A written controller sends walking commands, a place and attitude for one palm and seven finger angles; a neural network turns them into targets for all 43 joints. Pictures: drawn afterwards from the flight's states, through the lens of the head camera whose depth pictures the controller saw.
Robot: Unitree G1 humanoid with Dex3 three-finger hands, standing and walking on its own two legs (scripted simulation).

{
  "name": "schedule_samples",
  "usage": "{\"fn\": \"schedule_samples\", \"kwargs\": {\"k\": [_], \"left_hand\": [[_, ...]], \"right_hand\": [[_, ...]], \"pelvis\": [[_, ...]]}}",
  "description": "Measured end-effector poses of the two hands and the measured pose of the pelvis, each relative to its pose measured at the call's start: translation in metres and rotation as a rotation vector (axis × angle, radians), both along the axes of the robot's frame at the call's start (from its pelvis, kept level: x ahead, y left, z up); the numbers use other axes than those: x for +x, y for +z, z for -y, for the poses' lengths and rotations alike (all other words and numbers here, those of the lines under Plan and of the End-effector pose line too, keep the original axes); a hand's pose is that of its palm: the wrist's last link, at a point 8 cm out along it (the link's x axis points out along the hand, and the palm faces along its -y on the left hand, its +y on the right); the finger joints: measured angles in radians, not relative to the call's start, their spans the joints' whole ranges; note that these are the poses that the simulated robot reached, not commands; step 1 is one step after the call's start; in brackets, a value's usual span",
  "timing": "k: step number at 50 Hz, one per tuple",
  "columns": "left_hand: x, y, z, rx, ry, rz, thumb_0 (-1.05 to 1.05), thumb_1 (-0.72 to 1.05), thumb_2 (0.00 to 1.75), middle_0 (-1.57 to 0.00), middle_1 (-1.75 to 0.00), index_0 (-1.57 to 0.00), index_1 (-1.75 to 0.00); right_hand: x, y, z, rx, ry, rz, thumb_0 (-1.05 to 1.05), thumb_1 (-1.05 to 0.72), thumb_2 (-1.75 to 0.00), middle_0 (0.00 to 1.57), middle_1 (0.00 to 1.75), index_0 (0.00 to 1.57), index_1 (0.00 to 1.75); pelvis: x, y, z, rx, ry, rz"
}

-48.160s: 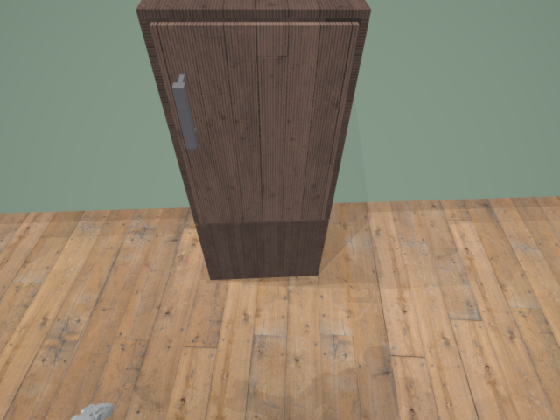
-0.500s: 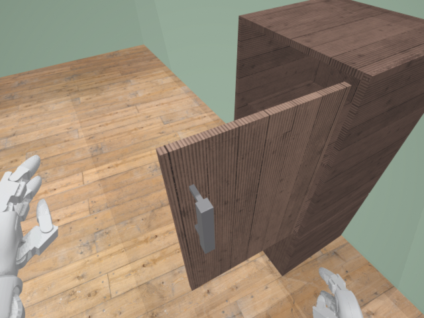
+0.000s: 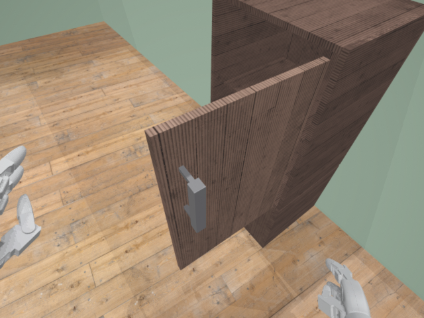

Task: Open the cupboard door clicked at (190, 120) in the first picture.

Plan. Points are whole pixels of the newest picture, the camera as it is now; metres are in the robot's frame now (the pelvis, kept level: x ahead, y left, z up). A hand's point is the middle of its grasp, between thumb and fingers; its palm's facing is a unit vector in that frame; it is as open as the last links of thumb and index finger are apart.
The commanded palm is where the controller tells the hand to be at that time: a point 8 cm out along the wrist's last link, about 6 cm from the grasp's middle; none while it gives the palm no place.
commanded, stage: step back with the hand held close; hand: left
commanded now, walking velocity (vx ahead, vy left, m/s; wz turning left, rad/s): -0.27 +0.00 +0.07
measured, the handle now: (191, 200) +0.32 +0.06 +0.05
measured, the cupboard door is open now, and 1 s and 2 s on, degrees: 88 88 88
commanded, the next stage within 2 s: stop stepping back and stand still in 0.88 s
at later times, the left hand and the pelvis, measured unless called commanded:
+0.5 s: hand out of the picture +0.10 +0.29 +0.16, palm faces +0.48 -0.74 -0.46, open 7.4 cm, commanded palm +0.03 +0.32 +0.18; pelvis -0.09 +0.02 -0.02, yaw +4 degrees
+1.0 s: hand out of the picture +0.02 +0.27 +0.16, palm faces +0.39 -0.79 -0.47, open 7.4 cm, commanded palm -0.05 +0.30 +0.18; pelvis -0.19 +0.00 -0.01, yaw +0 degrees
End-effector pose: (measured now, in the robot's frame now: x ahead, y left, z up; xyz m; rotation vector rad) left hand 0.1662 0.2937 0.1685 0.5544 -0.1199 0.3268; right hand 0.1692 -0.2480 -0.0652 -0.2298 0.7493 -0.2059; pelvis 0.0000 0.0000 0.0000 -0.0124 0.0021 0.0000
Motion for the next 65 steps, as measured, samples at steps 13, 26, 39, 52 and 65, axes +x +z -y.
{"fn": "schedule_samples", "kwargs": {"k": [13, 26, 39, 52, 65], "left_hand": [[-0.066, 0.004, -0.017, 0.040, 0.059, 0.114, 0.02, 0.89, 0.90, -0.22, -0.30, -0.22, -0.30], [-0.113, 0.011, -0.028, 0.075, 0.066, 0.212, 0.02, 0.89, 0.90, -0.22, -0.30, -0.22, -0.30], [-0.145, 0.008, 0.005, 0.002, -0.034, 0.189, 0.02, 0.89, 0.90, -0.21, -0.30, -0.21, -0.30], [-0.200, 0.007, -0.008, 0.029, -0.035, 0.155, 0.02, 0.89, 0.90, -0.21, -0.30, -0.21, -0.30], [-0.240, 0.006, -0.034, -0.056, 0.089, 0.235, 0.02, 0.89, 0.90, -0.22, -0.30, -0.22, -0.30]], "right_hand": [[-0.058, -0.014, -0.020, 0.004, 0.045, 0.023, 0.02, -0.91, -0.90, 0.20, 0.30, 0.20, 0.30], [-0.110, -0.024, -0.034, -0.004, 0.077, -0.005, 0.02, -0.90, -0.90, 0.20, 0.30, 0.20, 0.30], [-0.134, -0.016, -0.024, 0.017, 0.087, 0.008, 0.02, -0.90, -0.90, 0.20, 0.30, 0.20, 0.30], [-0.186, 0.000, -0.010, -0.019, 0.075, 0.105, 0.01, -0.90, -0.90, 0.20, 0.30, 0.20, 0.30], [-0.273, -0.016, -0.025, -0.027, 0.022, -0.047, 0.02, -0.90, -0.90, 0.20, 0.30, 0.20, 0.30]], "pelvis": [[-0.051, -0.013, -0.010, -0.010, 0.019, 0.022], [-0.093, -0.019, -0.014, -0.040, 0.066, 0.030], [-0.137, -0.012, 0.001, -0.044, 0.012, -0.013], [-0.201, -0.017, 0.002, -0.041, -0.004, -0.021], [-0.229, -0.006, -0.016, -0.012, 0.008, 0.017]]}}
